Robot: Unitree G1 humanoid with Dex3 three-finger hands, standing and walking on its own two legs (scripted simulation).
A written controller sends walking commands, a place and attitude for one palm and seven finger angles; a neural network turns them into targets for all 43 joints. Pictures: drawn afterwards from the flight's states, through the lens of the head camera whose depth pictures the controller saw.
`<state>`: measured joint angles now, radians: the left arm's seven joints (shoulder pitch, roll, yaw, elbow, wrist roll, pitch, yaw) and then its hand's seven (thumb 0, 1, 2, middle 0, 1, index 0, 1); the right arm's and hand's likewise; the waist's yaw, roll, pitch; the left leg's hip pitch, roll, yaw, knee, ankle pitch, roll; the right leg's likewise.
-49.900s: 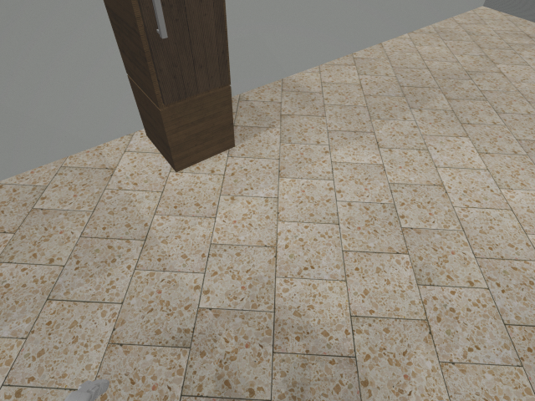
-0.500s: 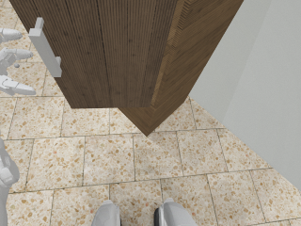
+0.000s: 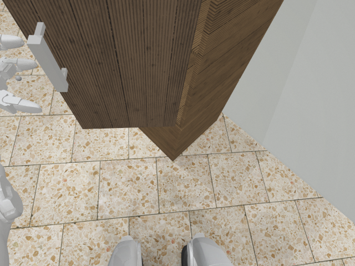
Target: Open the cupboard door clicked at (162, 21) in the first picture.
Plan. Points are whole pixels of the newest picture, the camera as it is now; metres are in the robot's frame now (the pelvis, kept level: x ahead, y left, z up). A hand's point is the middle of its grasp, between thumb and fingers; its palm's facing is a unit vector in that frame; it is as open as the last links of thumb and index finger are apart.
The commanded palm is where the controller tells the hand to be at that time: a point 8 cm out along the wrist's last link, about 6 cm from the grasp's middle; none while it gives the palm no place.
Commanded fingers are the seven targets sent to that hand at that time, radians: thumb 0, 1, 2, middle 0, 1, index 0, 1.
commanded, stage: slide the fingers in behind the handle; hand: left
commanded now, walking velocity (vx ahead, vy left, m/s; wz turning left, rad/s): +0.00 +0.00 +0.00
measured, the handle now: (52, 59) +0.53 +0.24 +0.08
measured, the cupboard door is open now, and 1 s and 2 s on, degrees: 50 49 49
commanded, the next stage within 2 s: close the thumb around the handle in 1.44 s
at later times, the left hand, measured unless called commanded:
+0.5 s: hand (36, 80) +0.48 +0.26 +0.09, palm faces +0.01 -1.00 -0.01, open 14.0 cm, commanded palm +0.46 +0.29 +0.08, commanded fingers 0.00 -0.50 0.30 -0.30 -1.20 -0.30 -1.20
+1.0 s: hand (56, 78) +0.49 +0.22 +0.08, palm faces +0.02 -1.00 -0.01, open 14.0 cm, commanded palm +0.46 +0.26 +0.08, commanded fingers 0.00 -0.50 0.30 -0.30 -1.20 -0.30 -1.20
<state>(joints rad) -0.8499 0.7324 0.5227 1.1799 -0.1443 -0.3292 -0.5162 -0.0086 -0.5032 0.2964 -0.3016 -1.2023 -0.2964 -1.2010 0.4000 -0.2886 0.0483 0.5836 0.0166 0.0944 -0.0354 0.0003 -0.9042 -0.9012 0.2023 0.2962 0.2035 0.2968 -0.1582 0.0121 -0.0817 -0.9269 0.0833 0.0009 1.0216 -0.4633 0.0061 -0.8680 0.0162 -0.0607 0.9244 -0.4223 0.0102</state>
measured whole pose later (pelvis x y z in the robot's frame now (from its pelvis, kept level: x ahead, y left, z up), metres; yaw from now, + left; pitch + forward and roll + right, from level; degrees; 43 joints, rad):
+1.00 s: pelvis +0.00 +0.00 +0.00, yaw +0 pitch +20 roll -3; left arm -0.82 0.55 0.43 1.11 -0.13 -0.35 -0.34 -0.01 -0.50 0.30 -0.30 -1.20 -0.30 -1.20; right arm 0.39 -0.27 0.03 0.60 0.01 0.08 -0.02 0.00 -0.90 -0.90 0.20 0.30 0.20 0.30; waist -0.16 0.02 -0.10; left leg -0.88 0.07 0.01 1.00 -0.46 0.00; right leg -0.84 0.01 -0.05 0.92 -0.43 0.01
